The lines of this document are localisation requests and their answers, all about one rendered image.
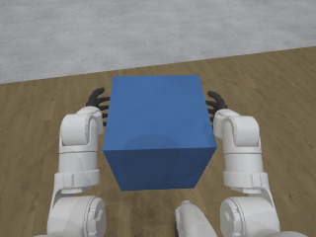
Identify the carton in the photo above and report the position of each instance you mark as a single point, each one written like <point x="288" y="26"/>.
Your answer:
<point x="158" y="133"/>

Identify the right robot shin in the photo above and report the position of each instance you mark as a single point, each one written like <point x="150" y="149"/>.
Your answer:
<point x="181" y="234"/>

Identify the left robot hand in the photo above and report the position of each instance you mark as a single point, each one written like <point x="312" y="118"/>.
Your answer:
<point x="94" y="102"/>

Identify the right robot hand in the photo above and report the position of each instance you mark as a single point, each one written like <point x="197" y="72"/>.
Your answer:
<point x="220" y="105"/>

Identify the right robot forearm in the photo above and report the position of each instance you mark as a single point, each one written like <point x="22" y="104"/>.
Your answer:
<point x="241" y="141"/>

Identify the robot left upper arm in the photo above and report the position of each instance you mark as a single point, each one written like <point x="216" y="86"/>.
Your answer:
<point x="83" y="216"/>

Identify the robot right upper arm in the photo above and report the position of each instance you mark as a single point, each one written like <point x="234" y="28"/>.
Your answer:
<point x="250" y="217"/>

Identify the left robot forearm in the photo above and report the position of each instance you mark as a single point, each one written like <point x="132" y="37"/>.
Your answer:
<point x="78" y="158"/>

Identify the right robot thigh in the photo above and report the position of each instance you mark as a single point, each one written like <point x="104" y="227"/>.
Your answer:
<point x="193" y="223"/>

